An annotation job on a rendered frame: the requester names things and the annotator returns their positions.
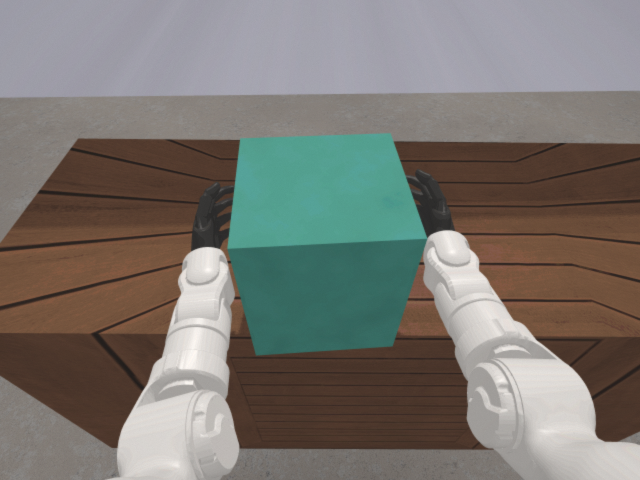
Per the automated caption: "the right robot forearm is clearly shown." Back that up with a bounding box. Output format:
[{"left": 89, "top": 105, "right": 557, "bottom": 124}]
[{"left": 423, "top": 230, "right": 596, "bottom": 429}]

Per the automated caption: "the robot right upper arm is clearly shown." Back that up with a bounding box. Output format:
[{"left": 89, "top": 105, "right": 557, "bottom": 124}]
[{"left": 467, "top": 358, "right": 640, "bottom": 480}]

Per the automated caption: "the left robot hand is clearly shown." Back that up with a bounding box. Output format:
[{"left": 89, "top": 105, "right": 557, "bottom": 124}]
[{"left": 191, "top": 182, "right": 235, "bottom": 251}]

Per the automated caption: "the carton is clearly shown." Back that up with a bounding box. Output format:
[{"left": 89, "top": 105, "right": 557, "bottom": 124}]
[{"left": 227, "top": 133, "right": 427, "bottom": 356}]

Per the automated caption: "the left robot forearm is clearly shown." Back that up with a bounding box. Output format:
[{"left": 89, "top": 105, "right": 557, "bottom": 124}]
[{"left": 117, "top": 247, "right": 235, "bottom": 477}]

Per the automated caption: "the robot left upper arm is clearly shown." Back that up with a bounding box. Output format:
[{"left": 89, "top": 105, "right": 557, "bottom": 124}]
[{"left": 106, "top": 389, "right": 239, "bottom": 480}]

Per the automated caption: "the right robot hand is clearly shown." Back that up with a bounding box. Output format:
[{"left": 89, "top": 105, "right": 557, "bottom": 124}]
[{"left": 405, "top": 169, "right": 455, "bottom": 239}]

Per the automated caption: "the pedestal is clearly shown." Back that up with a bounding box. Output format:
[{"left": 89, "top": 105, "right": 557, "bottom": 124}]
[{"left": 0, "top": 139, "right": 640, "bottom": 450}]

